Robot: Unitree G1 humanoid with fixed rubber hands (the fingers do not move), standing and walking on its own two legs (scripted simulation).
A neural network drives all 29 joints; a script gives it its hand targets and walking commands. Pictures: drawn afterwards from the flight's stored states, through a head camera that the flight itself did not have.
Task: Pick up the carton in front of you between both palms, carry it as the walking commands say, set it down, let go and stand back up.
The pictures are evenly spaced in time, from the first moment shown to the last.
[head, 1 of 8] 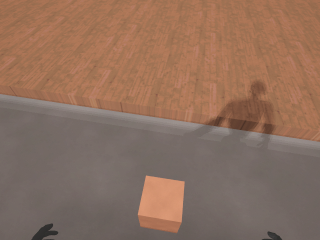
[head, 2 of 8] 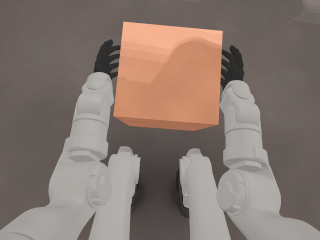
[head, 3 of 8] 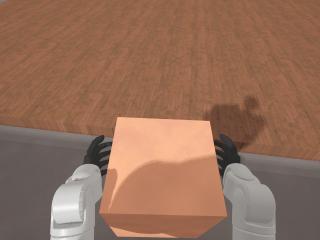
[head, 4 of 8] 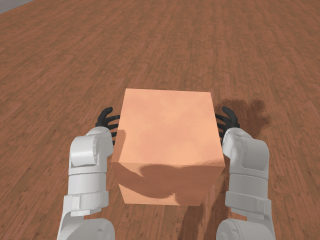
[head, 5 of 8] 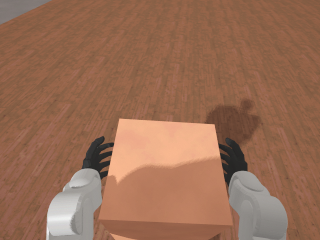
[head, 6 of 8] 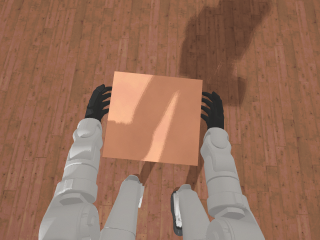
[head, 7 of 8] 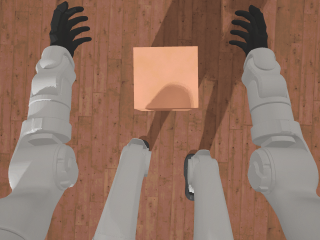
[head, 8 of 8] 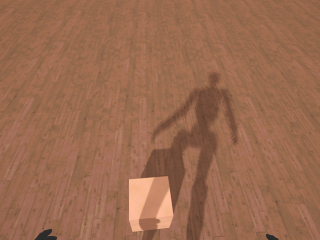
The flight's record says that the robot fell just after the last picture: no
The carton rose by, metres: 0.87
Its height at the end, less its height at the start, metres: +0.12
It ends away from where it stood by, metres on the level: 3.21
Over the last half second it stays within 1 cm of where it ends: yes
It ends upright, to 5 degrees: yes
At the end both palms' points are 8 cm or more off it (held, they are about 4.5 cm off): yes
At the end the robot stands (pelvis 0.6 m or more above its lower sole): yes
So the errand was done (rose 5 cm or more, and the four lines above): yes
